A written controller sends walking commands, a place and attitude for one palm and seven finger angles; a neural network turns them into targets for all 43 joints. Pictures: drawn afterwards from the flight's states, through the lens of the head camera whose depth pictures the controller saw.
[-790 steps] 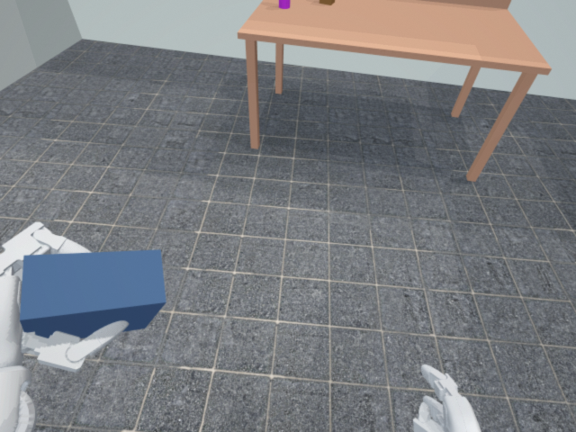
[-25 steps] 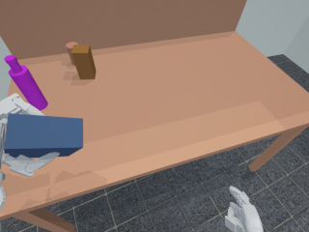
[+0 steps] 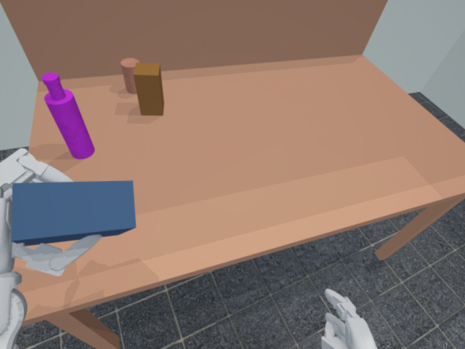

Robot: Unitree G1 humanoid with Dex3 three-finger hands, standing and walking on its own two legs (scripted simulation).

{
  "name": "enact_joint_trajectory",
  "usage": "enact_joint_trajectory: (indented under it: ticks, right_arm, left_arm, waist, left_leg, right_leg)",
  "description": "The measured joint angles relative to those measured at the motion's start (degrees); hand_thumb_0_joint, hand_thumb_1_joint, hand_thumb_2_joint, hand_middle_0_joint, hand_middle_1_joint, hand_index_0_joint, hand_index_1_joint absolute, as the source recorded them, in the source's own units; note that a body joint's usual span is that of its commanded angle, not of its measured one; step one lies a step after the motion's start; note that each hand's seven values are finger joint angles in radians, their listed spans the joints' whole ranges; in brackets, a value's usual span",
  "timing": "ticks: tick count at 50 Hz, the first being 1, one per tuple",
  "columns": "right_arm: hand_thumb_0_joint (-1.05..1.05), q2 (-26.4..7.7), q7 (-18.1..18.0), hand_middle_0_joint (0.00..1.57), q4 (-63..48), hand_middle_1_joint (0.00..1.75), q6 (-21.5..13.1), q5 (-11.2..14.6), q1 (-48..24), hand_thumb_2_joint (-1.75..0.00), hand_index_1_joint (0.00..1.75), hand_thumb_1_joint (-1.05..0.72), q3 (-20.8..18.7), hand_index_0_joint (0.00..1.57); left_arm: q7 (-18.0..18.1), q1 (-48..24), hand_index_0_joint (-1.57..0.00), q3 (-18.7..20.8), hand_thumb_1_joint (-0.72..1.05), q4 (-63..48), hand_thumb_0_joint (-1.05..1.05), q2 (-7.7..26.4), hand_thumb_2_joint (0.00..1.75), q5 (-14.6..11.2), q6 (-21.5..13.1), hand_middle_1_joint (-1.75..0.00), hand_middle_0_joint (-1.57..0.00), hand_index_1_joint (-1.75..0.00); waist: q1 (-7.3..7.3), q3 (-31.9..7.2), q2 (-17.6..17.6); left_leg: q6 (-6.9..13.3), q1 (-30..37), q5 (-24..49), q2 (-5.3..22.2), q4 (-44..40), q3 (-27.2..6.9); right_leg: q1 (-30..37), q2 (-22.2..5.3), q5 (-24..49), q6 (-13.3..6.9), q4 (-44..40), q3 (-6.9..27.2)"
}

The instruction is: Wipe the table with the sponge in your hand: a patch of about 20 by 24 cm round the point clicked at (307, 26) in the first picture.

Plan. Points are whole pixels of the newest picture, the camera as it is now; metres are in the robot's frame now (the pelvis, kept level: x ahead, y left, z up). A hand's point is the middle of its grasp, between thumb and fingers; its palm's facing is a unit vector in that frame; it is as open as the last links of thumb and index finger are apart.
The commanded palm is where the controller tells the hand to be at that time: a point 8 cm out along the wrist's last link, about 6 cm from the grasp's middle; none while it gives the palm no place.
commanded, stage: come to a stop and stand still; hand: left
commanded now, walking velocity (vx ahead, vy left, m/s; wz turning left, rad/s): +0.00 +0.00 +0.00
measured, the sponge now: (92, 213) +0.24 +0.22 +0.15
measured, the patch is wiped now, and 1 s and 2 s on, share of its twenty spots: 0.00 0.00 0.00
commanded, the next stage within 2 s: look again from close up in 0.14 s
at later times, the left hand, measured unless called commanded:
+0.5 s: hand (87, 215) +0.23 +0.22 +0.16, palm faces +0.37 -0.85 -0.37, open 9.8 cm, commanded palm +0.17 +0.26 +0.18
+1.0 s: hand (77, 171) +0.26 +0.23 +0.20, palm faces +0.44 -0.75 -0.48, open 9.8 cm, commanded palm +0.16 +0.24 +0.18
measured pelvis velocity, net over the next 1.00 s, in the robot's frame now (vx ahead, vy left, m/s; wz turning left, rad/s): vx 0.01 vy -0.05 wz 0.02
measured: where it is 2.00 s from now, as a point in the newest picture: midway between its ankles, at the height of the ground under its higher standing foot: outside the picture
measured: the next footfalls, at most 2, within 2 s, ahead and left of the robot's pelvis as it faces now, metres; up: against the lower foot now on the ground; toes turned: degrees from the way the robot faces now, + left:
none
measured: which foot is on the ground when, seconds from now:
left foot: down 0.00-1.00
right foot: down 0.00-1.00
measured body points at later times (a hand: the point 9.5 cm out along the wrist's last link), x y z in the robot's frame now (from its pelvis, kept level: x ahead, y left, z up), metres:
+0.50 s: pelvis +0.01 -0.02 +0.00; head +0.03 +0.00 +0.45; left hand +0.20 +0.27 +0.18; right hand +0.19 -0.25 -0.06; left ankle +0.04 +0.05 -0.74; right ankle +0.04 -0.16 -0.74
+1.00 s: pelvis +0.01 -0.05 +0.00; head +0.04 -0.02 +0.45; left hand +0.23 +0.27 +0.23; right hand +0.19 -0.26 -0.07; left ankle +0.04 +0.05 -0.74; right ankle +0.04 -0.16 -0.74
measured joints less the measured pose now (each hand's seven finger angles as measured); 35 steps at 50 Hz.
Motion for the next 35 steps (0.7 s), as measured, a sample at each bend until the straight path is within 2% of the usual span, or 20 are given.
enact_joint_trajectory:
  ticks: [8,18,25,35]
  right_arm:
    - [0.01,0.1,-0.2,0.21,-1.3,0.30,1.2,-0.1,-1.9,-0.90,0.30,-0.90,-0.2,0.20]
    - [0.01,-1.4,-0.9,0.21,-1.6,0.30,2.3,0.1,-1.7,-0.90,0.30,-0.90,-1.0,0.20]
    - [0.01,-2.1,-1.5,0.21,-1.4,0.30,2.5,0.1,-1.6,-0.90,0.30,-0.90,-1.4,0.20]
    - [0.01,-2.7,-2.0,0.21,-1.7,0.30,2.7,0.2,-2.0,-0.90,0.30,-0.90,-1.7,0.20]
  left_arm:
    - [-0.7,2.0,-0.77,0.1,-0.47,-0.2,-0.01,1.4,1.03,0.0,0.6,-1.35,-0.77,-1.35]
    - [-0.6,3.6,-0.77,0.2,-0.47,-0.8,-0.01,1.1,1.03,-0.3,1.1,-1.35,-0.77,-1.35]
    - [-0.6,4.2,-0.77,-0.6,-0.47,-0.6,-0.01,0.2,1.03,-0.4,2.0,-1.35,-0.77,-1.35]
    - [-0.7,5.4,-0.77,-0.8,-0.47,-1.0,-0.01,0.6,1.03,-1.2,2.8,-1.35,-0.77,-1.35]
  waist:
    - [-1.34,0.0,0.3]
    - [-1.31,-0.2,1.2]
    - [-1.54,-0.7,1.8]
    - [-2.24,-1.6,2.5]
  left_leg:
    - [-0.2,0.4,0.3,0.3,-1.0,0.3]
    - [-1.0,0.3,0.2,1.2,-1.1,-0.4]
    - [-1.7,0.2,-0.1,2.3,-0.7,-0.9]
    - [-2.6,0.0,-0.2,3.5,-1.0,-1.0]
  right_leg:
    - [0.7,0.3,1.0,0.4,-1.8,0.4]
    - [1.2,1.1,1.6,1.5,-3.2,-0.2]
    - [1.6,2.3,1.7,0.7,-3.9,-0.7]
    - [1.5,3.4,2.0,-0.3,-4.7,-0.7]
